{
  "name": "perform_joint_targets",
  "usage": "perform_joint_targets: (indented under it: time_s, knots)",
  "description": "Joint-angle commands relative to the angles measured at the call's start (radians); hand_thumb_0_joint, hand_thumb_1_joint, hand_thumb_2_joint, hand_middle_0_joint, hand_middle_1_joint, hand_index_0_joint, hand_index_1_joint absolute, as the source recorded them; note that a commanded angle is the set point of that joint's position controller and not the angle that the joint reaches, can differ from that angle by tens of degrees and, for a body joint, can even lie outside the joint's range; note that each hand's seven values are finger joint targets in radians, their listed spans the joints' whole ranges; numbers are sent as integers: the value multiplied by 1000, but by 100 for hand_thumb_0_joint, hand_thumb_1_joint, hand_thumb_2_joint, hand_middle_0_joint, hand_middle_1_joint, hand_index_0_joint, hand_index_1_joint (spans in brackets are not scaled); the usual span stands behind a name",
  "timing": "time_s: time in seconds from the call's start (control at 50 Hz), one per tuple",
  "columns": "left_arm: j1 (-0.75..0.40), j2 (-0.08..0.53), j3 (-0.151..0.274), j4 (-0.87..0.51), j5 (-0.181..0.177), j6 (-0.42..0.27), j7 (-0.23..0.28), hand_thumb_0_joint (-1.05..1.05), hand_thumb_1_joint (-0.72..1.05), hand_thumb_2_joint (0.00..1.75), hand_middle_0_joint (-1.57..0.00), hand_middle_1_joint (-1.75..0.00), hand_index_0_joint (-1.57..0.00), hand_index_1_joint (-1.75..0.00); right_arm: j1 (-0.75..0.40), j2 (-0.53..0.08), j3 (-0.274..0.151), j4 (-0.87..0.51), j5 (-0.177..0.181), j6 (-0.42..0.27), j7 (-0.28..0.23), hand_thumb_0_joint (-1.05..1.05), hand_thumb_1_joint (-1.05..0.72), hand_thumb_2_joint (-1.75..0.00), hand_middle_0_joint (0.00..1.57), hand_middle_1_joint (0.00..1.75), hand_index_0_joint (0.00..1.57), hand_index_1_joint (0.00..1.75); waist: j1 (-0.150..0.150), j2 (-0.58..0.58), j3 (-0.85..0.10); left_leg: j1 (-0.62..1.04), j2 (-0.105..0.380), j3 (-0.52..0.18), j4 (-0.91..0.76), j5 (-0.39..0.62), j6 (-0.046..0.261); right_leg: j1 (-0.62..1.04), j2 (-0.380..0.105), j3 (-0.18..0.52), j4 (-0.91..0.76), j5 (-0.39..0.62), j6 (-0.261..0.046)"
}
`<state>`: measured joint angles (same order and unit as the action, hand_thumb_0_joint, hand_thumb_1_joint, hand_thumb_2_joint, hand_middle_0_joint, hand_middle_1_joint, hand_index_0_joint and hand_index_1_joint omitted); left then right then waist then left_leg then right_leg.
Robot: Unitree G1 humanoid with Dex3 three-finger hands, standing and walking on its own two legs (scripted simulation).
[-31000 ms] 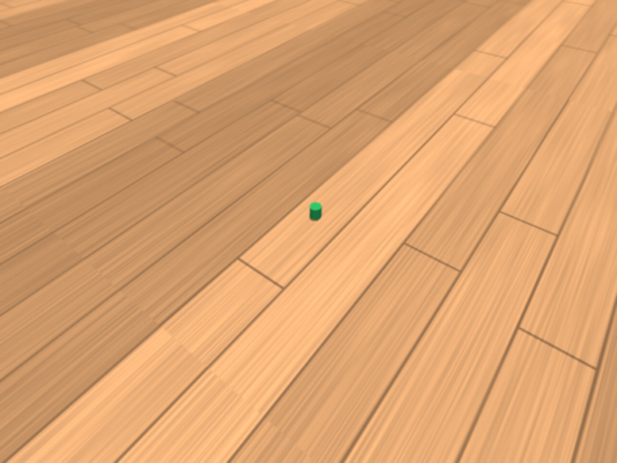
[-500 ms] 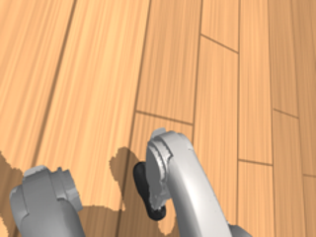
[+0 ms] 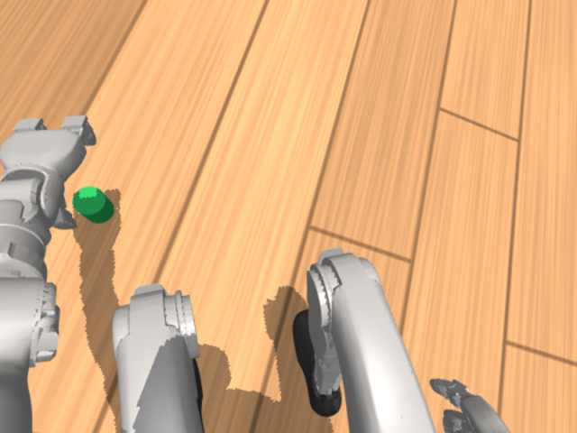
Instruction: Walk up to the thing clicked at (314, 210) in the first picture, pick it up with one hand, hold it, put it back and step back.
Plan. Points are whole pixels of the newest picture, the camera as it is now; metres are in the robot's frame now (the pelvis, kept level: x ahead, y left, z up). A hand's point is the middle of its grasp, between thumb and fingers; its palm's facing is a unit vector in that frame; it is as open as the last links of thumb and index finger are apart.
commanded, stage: withdraw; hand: left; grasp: from above
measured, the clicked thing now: (94, 205) +0.52 +0.27 -0.33
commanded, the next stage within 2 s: home in 0.14 s
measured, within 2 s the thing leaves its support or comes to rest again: neither
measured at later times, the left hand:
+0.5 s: hand (39, 167) +0.52 +0.29 -0.14, palm faces -0.33 -0.15 -0.93, open 12.6 cm
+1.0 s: hand out of the picture +0.32 +0.24 +0.07, palm faces -0.14 -0.81 -0.57, open 7.5 cm
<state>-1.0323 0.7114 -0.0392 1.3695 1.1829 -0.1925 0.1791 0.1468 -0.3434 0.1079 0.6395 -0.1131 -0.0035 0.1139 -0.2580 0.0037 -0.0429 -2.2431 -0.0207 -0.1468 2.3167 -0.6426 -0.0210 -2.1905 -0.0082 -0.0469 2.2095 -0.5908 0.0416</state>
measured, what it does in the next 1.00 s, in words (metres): rises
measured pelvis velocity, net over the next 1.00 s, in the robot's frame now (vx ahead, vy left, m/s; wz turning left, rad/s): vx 0.02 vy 0.00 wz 0.08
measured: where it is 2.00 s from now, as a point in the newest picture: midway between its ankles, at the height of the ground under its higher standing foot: (256, 404)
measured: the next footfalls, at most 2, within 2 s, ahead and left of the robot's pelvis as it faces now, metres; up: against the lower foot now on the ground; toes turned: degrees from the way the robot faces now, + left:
none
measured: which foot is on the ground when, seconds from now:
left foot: down 0.00-1.00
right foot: down 0.00-1.00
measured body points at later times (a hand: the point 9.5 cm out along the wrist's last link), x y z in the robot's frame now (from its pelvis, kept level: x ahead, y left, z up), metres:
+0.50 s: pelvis +0.02 +0.01 +0.00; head +0.26 +0.07 +0.38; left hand +0.53 +0.29 -0.09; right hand +0.05 -0.25 -0.11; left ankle +0.09 +0.13 -0.32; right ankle +0.12 -0.13 -0.32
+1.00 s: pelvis +0.02 +0.00 +0.18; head +0.16 +0.04 +0.60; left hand +0.32 +0.28 +0.11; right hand +0.24 -0.24 +0.08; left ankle +0.09 +0.13 -0.32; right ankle +0.12 -0.13 -0.32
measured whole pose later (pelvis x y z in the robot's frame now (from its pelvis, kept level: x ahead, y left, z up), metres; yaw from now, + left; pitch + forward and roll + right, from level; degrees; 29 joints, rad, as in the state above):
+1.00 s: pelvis +0.02 +0.00 +0.18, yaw +4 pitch +29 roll -5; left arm -0.12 0.38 0.01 0.34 0.32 0.20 0.06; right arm 0.07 -0.27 0.00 0.56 0.03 -0.03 0.00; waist -0.06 0.03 -0.21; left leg -1.65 0.00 -0.09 1.77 -0.63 -0.02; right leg -1.61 -0.03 -0.04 1.70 -0.59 0.04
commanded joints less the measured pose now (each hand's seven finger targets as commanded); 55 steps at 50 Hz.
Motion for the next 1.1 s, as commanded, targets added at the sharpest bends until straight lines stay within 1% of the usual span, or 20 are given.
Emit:
perform_joint_targets:
  time_s: [0.0,0.12,0.2,0.22,0.24,0.26,0.28,0.32,0.34,0.4,0.5,0.58,0.64,0.72,0.78,0.84,0.88,0.92,1.02,1.08]
  knots:
    - [-370,279,56,-52,49,-42,119,0,-54,103,-7,-101,-6,-102,183,-196,-54,-4,-12,1,-25,0,-90,-90,20,30,20,30,-47,219,-581,323,-18,114,-202,12,44,317,47,-63,-204,-28,-89]
    - [-446,305,74,61,85,-43,232,0,-53,101,-7,-101,-7,-101,215,-212,-39,19,-40,-26,-26,0,-90,-90,20,30,20,30,-79,285,-591,344,-14,104,-181,23,43,257,44,-94,-159,14,-82]
    - [-479,351,116,-55,102,-24,267,0,-53,101,-8,-101,-8,-101,248,-239,-54,33,-48,-49,-21,0,-90,-90,20,30,20,30,-60,431,-707,484,-9,101,-177,114,24,228,32,-124,-104,116,-88]
    - [-424,352,124,-61,102,-12,270,0,-45,93,-16,-93,-16,-93,252,-228,-59,27,-47,-54,-16,0,-88,-89,20,30,20,30,-46,466,-737,517,-5,103,-181,144,20,248,33,-121,-88,139,-92]
    - [-418,355,135,-140,83,-3,273,0,-37,93,-24,-85,-23,-85,250,-228,-67,23,-43,-54,-13,0,-88,-89,20,30,20,30,-29,484,-812,548,-4,105,-182,171,19,268,32,-120,-84,163,-91]
    - [-392,383,164,-186,68,13,276,0,-43,93,-16,-93,-16,-93,251,-235,-80,19,-37,-52,-10,0,-90,-89,20,30,20,30,-9,509,-871,597,-5,108,-195,210,15,291,29,-117,-83,193,-95]
    - [-377,372,175,-217,52,26,273,0,-35,93,-24,-85,-23,-85,260,-242,-96,17,-32,-52,-8,0,-88,-89,20,30,20,30,-8,522,-877,607,-5,108,-205,222,11,276,23,-118,-82,199,-97]
    - [-319,333,169,-270,6,61,256,0,-22,88,-24,-69,-21,-69,274,-222,-111,18,-19,-47,1,0,-88,-90,20,30,20,30,6,508,-930,640,-1,118,-227,247,18,330,27,-112,-108,226,-94]
    - [-311,346,182,-292,-8,76,245,0,-15,87,-23,-61,-21,-63,288,-222,-121,25,-11,-42,3,0,-89,-90,20,30,20,30,14,498,-944,636,-1,122,-232,265,21,354,27,-107,-122,246,-91]
    - [-247,308,188,-337,-85,121,185,0,0,85,-22,-55,-20,-56,308,-208,-147,28,9,-25,13,0,-89,-90,20,30,20,30,45,448,-964,626,-3,127,-262,272,33,406,30,-91,-168,246,-87]
    - [49,130,143,-428,-269,188,28,0,35,84,-20,-41,-20,-42,300,-192,-176,-5,57,11,13,0,-89,-90,20,30,20,30,80,288,-823,602,-3,105,-378,215,42,454,31,-78,-282,184,-88]
    - [230,47,117,-667,-442,223,-107,0,64,88,-20,-35,-20,-35,234,-186,-182,-66,85,32,-10,0,-90,-90,20,30,20,30,91,159,-715,579,-1,88,-455,167,49,523,30,-65,-384,152,-88]
    - [323,14,121,-881,-559,232,-160,0,88,90,-20,-30,-20,-30,191,-164,-190,-100,100,26,-29,0,-90,-90,20,30,20,30,122,133,-748,663,6,82,-512,169,46,604,22,-50,-442,159,-84]
    - [441,-25,150,-1057,-662,233,-149,0,90,90,-20,-30,-20,-30,130,-133,-201,-139,118,9,-55,0,-90,-90,20,30,20,30,148,146,-735,769,15,57,-618,110,39,639,13,-40,-510,110,-80]
    - [481,-70,142,-1118,-703,246,-120,0,90,90,-20,-30,-20,-30,85,-115,-194,-140,128,-7,-77,0,-90,-90,20,30,20,30,151,188,-662,837,19,47,-708,35,32,643,9,-27,-571,58,-80]
    - [554,-103,142,-1197,-754,281,-98,0,90,90,-20,-30,-20,-30,56,-103,-196,-151,137,-33,-99,0,-90,-90,20,30,20,30,170,233,-689,952,28,43,-803,0,27,708,10,-19,-622,51,-71]
    - [642,-161,115,-1215,-812,316,-96,0,90,90,-20,-30,-20,-30,29,-99,-191,-154,142,-53,-115,0,-90,-90,20,30,20,30,162,216,-656,999,28,31,-851,-12,26,741,9,-20,-668,50,-66]
    - [710,-171,124,-1246,-871,351,-90,0,90,90,-20,-30,-20,-30,9,-92,-184,-160,146,-67,-131,0,-90,-90,20,30,20,30,169,185,-636,1032,25,30,-889,-25,29,802,9,-15,-724,38,-63]
    - [868,-234,104,-1314,-1035,432,-89,0,90,90,-20,-30,-20,-30,-26,-58,-162,-197,154,-103,-166,0,-90,-90,20,30,20,30,149,85,-527,1080,18,56,-984,-48,43,970,12,11,-902,-4,-54]
    - [963,-246,122,-1361,-1094,466,-81,0,90,90,-20,-30,-20,-30,-27,-34,-148,-213,158,-126,-186,0,-90,-90,20,30,20,30,161,69,-472,1111,15,73,-1045,-35,43,1083,14,33,-996,-19,-53]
